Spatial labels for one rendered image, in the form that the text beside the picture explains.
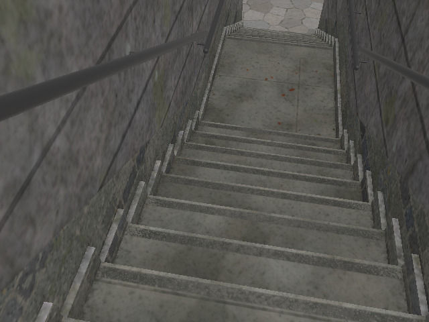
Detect stairs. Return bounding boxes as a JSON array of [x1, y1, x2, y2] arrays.
[[61, 121, 426, 322], [229, 27, 330, 47]]

